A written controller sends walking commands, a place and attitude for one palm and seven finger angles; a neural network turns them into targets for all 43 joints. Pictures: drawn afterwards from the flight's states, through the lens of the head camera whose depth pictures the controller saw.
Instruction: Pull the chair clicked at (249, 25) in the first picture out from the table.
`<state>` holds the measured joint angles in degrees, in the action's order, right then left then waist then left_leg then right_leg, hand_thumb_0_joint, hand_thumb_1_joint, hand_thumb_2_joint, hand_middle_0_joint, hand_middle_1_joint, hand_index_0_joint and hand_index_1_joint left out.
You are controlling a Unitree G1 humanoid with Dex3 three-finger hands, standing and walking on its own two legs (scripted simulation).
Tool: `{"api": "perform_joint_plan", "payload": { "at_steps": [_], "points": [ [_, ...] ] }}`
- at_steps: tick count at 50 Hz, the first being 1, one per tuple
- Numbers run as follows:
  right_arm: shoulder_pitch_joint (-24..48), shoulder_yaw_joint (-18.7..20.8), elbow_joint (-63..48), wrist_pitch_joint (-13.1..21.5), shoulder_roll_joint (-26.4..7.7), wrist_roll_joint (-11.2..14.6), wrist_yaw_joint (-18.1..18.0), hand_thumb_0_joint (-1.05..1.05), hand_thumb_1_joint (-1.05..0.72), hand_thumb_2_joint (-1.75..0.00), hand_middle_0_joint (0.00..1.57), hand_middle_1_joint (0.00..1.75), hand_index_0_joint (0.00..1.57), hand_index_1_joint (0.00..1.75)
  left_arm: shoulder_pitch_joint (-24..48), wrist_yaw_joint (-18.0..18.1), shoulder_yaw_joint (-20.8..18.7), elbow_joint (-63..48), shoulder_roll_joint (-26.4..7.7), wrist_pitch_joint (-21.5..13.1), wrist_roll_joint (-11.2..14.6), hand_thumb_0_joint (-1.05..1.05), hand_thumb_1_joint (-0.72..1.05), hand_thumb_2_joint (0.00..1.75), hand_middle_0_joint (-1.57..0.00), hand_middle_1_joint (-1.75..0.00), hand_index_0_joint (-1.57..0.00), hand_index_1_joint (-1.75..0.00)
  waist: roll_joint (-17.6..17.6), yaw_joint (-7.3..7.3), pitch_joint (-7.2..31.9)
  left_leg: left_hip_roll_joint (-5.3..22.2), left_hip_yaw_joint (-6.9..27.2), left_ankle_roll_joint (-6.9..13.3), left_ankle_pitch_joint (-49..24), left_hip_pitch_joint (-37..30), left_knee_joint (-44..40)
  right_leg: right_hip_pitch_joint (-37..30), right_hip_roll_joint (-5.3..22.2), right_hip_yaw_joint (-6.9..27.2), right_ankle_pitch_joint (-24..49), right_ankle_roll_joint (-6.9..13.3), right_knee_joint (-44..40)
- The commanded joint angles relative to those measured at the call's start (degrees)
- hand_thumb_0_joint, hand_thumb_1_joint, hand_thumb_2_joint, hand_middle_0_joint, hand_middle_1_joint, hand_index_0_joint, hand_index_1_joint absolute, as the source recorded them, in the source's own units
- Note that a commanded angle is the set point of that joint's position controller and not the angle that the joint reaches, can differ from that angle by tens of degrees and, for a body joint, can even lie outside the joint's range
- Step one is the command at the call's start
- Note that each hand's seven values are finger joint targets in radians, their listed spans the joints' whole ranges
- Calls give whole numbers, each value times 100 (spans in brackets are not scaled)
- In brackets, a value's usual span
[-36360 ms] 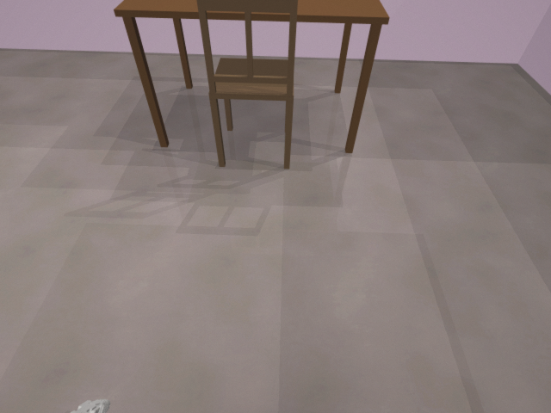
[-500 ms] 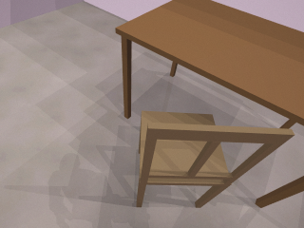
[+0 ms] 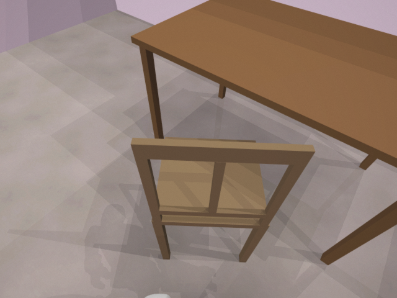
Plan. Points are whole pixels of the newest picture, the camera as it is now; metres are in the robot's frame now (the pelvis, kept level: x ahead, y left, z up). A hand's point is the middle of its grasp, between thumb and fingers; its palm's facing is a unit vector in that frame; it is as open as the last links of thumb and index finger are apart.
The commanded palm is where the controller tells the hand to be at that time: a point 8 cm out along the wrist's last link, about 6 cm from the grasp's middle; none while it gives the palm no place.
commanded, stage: come to a stop and stand still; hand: left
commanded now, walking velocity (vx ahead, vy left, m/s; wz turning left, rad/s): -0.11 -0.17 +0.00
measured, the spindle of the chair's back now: (215, 188) +0.40 -0.02 -0.10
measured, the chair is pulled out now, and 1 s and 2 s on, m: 0.23 0.23 0.23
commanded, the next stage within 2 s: look again from close up in 1.12 s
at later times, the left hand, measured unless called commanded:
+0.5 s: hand out of the picture -0.09 +0.08 -0.16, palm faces +0.09 -0.98 -0.19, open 7.4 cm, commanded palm none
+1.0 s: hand out of the picture +0.03 +0.19 -0.16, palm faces +0.04 -0.95 -0.30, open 7.4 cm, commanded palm none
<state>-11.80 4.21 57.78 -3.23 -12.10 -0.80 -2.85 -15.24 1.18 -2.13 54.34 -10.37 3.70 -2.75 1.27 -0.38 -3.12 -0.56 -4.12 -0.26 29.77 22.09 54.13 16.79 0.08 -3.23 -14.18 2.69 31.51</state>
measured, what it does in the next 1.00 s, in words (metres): steps on the spot: left foot, then right foot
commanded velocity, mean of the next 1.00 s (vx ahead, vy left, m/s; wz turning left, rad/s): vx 0.03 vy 0.07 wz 0.00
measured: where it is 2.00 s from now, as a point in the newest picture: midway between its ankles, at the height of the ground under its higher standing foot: outside the picture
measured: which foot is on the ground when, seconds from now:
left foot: up 0.00-0.06, down 0.08-0.34, up 0.36-0.66, down 0.68-1.00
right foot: down 0.00-0.08, up 0.10-0.30, down 0.32-1.00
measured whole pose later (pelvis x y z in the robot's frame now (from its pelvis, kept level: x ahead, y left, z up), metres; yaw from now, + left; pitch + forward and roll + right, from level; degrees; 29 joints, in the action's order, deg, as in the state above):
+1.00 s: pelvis -0.03 -0.02 +0.00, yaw +1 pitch +0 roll -1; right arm -8.8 0.8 54.2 0.1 -8.5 -0.9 -0.1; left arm -12.8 3.4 -1.1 53.9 -13.5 -0.4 -1.5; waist -0.7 -0.9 -2.4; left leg -3.2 -2.3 4.3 16.4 16.6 33.0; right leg 11.7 4.5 1.6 -19.1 -3.3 30.9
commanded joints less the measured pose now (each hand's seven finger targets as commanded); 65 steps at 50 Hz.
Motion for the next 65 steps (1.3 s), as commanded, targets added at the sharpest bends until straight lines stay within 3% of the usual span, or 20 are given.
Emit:
{"api": "perform_joint_plan", "payload": {
  "at_steps": [1, 2, 3, 4, 5, 8, 11, 14, 16, 17, 18, 24, 28, 31, 32, 33, 35, 38, 48, 65],
  "points": [
    [-899, -139, -26, 148, -24, 24, -8, 0, -90, -90, 20, 30, 20, 30, -226, 64, -190, -237, -870, -18, 101, 0, 90, 90, -20, -30, -20, -30, 669, 191, 387, 53, -82, 100, -1209, -1168, -2527, 49, 1041, 1250, 1254, 741, -799],
    [-1007, -160, 58, 179, -85, 22, -17, 0, -90, -90, 20, 30, 20, 30, -303, 53, -166, -205, -775, -27, 147, 0, 90, 90, -20, -30, -20, -30, 308, 227, 359, 207, 14, 140, -1690, -1650, -3226, 287, 864, 1139, 737, 493, -587],
    [-996, -135, 15, 208, -376, -18, -50, 0, -90, -90, 20, 30, 20, 30, -455, 29, -135, -228, -530, -10, 179, 0, 90, 90, -20, -30, -20, -30, -497, 205, 193, 935, 870, 395, -1682, -1802, -3815, 741, 440, 891, 63, 172, 139],
    [-906, -69, -124, 201, -764, -72, -72, 0, -90, -90, 20, 30, 20, 30, -611, 7, -132, -281, -371, -7, 179, 0, 90, 90, -20, -30, -20, -30, -1524, 149, 22, 2243, 2370, 1033, -2565, -1468, -3959, 1340, -124, 422, -1326, -202, 1391],
    [-844, -65, -134, 236, -790, -94, -122, 0, -90, -90, 20, 30, 20, 30, -263, 23, -188, -318, -654, 48, 67, 0, 90, 90, -20, -30, -20, -30, -1307, 275, -190, 2622, 2534, 1409, -3390, -819, -3904, 1201, -102, 587, -1648, -292, 2687],
    [316, -228, -336, 344, -389, -91, -72, 0, -90, -90, 20, 30, 20, 30, -450, -10, -198, -35, -382, 4, 152, 0, 90, 90, -20, -30, -20, -30, -1179, -309, -140, 1620, 1236, 1097, -2429, 246, -3938, 306, 58, 789, -974, -406, 3122],
    [-92, -206, -96, 336, -361, -92, 66, 0, -90, -90, 20, 30, 20, 30, -412, 13, -5, 139, -57, -160, 161, 0, 90, 90, -20, -30, -20, -30, -1180, -123, -55, 1224, 1025, 906, -1158, -281, -3918, -89, 148, 222, -1088, -374, 1339],
    [-651, -189, 125, 262, -328, -25, 128, 0, -90, -90, 20, 30, 20, 30, -752, 45, 34, 388, -41, -351, 111, 0, 90, 90, -20, -30, -20, -30, -359, -154, -40, 796, 878, 569, -26, -261, -3191, -1037, 76, 31, -406, -388, -813],
    [-665, -236, -29, 266, 70, 36, 170, 0, -90, -90, 20, 30, 20, 30, -921, 93, -1, 442, -548, -420, 108, 0, 90, 90, -20, -30, -20, -30, 989, -142, -391, 52, 164, 133, -171, 228, -1940, -749, 1278, 1832, -1170, 142, -1760],
    [-456, -208, -176, 198, 18, 2, 202, 0, -90, -90, 20, 30, 20, 30, -938, 83, -82, 411, -870, -427, 134, 0, 90, 90, -20, -30, -20, -30, 1070, -185, -406, -25, 68, 10, -203, 292, -1518, -410, 1863, 2597, -1552, 494, -2277],
    [-155, -191, -262, 170, -70, -31, 216, 0, -90, -90, 20, 30, 20, 30, -950, 105, -134, 395, -956, -466, 141, 0, 90, 90, -20, -30, -20, -30, 1525, -317, -577, 47, 307, 14, -225, 564, -1028, -343, 1957, 3016, -1079, 632, -2437],
    [-329, -205, -98, 234, -8, 34, 267, 0, -90, -90, 20, 30, 20, 30, -988, 155, -116, 512, -724, -546, 109, 0, 90, 90, -20, -30, -20, -30, 764, -161, 53, 5, 179, -124, -735, 293, -820, -1126, 1624, 1608, 2379, 682, -1464],
    [-108, -227, -217, 214, 26, 76, 247, 0, -90, -90, 20, 30, 20, 30, -1095, 184, -145, 591, -787, -480, 85, 0, 90, 90, -20, -30, -20, -30, 892, -222, 64, -45, 123, -138, -841, -76, -1443, -936, 1639, 1509, 2647, 677, -1227],
    [-475, -268, -56, 272, 67, 84, 207, 0, -90, -90, 20, 30, 20, 30, -833, 192, -128, 596, -723, -428, 114, 0, 90, 90, -20, -30, -20, -30, 888, 18, 205, -80, 88, -83, -1853, -1384, -3070, -327, 1255, 1135, 2064, 316, -751],
    [77, -202, -535, 341, -734, -64, 223, 0, -90, -90, 20, 30, 20, 30, 58, 160, 132, 115, -1279, -640, 249, 0, 90, 90, -20, -30, -20, -30, -1324, 411, -597, -44, 748, 246, -2624, -1564, -3169, 498, 424, 901, 858, 108, -361],
    [-357, 11, -540, 441, -650, -110, 216, 0, -90, -90, 20, 30, 20, 30, -498, 187, 18, 27, -942, -491, 156, 0, 90, 90, -20, -30, -20, -30, -1673, 117, -163, 836, 1014, 269, -1589, -883, -3370, 268, 310, 450, -1035, -23, 6],
    [171, -55, -722, 367, -489, -15, 228, 0, -90, -90, 20, 30, 20, 30, -861, 195, 56, 137, -601, -538, 138, 0, 90, 90, -20, -30, -20, -30, -496, -164, 294, 598, 1154, 329, -1499, -517, -2926, -258, 338, 585, -285, 1, -366],
    [81, -84, -754, 359, -450, -4, 251, 0, -90, -90, 20, 30, 20, 30, -509, 216, 41, 64, -721, -489, 133, 0, 90, 90, -20, -30, -20, -30, -128, 45, 295, 447, 1109, 262, -1594, -863, -2738, 17, 535, 715, -356, -32, -501],
    [61, -96, -690, 439, -629, 0, 216, 0, -90, -90, 20, 30, 20, 30, -368, 243, 23, -219, -787, -442, 162, 0, 90, 90, -20, -30, -20, -30, -485, -67, 599, 718, 1242, 374, -4101, -1338, -2837, -334, 388, 341, 484, -275, -131],
    [-5, -172, -243, 403, -640, 44, 264, 0, -90, -90, 20, 30, 20, 30, -200, 175, 96, 62, -852, -412, 163, 0, 90, 90, -20, -30, -20, -30, -317, 2, 264, 543, 1022, 259, -2117, -1229, -3394, -364, 563, 538, 288, -312, -597]
  ]
}}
